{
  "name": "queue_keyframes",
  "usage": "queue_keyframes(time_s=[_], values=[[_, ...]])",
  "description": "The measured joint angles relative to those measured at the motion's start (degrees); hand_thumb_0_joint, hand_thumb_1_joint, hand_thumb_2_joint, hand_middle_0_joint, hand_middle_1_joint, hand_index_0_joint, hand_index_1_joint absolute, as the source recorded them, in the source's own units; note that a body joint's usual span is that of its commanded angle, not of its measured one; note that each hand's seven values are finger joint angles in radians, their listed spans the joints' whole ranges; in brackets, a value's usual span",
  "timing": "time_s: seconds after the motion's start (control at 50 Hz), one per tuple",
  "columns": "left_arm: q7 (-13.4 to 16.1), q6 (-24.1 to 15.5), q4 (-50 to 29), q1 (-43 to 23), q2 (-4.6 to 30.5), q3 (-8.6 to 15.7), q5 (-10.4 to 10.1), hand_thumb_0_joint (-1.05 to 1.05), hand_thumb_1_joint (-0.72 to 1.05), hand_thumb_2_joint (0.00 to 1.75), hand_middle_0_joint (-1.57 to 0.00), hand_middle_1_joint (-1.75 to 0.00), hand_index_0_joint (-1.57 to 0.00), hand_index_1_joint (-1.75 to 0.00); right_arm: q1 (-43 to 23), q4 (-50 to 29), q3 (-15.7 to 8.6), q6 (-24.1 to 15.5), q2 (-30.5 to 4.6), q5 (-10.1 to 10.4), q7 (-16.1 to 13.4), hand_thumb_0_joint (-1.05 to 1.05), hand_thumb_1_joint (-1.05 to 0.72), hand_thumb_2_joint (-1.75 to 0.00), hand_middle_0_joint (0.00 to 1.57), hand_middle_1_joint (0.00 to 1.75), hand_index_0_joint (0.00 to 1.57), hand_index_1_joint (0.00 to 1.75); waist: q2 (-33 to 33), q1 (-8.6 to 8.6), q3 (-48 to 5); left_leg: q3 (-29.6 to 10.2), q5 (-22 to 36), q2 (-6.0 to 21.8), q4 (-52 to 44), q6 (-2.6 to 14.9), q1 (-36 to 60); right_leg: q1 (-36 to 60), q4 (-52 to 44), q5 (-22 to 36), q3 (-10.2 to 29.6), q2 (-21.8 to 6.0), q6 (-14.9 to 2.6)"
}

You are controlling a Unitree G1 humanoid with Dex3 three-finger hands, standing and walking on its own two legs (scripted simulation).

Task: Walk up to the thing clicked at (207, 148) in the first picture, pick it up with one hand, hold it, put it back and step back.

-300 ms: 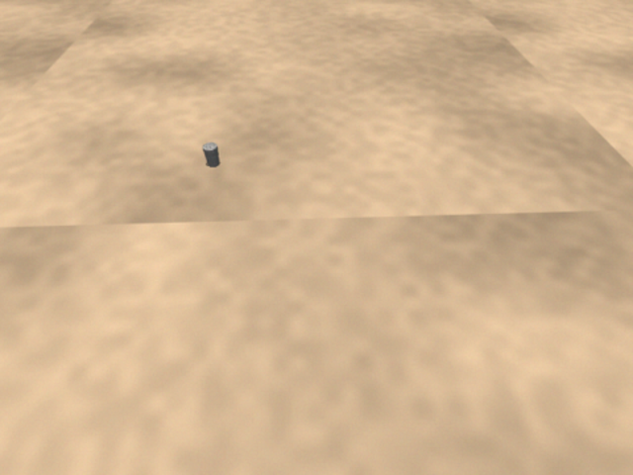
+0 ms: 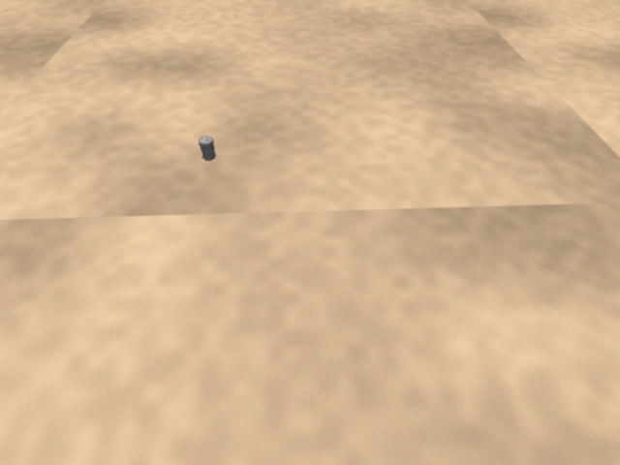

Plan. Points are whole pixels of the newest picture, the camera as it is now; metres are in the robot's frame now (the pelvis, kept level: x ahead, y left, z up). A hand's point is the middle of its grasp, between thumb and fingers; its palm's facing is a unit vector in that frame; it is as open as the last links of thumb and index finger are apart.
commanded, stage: stand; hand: left
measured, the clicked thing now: (207, 148) +1.75 +0.49 -0.73
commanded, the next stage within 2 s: walk up in 0.82 s
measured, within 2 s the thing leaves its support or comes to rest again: neither
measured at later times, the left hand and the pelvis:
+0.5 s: hand out of the picture +0.08 +0.25 -0.16, palm faces -0.03 -0.94 -0.34, open 7.4 cm; pelvis +0.01 +0.00 +0.00, yaw +0 degrees
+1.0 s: hand out of the picture +0.07 +0.29 -0.14, palm faces +0.09 -0.93 -0.36, open 7.4 cm; pelvis +0.03 +0.01 +0.00, yaw +4 degrees
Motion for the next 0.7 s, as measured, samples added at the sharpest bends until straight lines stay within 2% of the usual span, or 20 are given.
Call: queue_keyframes(time_s=[0.7], values=[[0.1, 0.1, 0.2, 0.1, -0.1, 0.1, -0.1, 0.01, 0.90, 0.90, -0.20, -0.30, -0.20, -0.30, -0.1, 0.1, 0.0, 0.1, -0.3, 0.0, -0.2, 0.00, -0.90, -0.89, 0.20, 0.30, 0.20, 0.30, 0.2, 0.03, -0.2, -0.2, -0.1, 0.2, -1.2, -0.35, 1.4, 1.3, -0.9, -0.4, -0.3, 0.2, -0.29]])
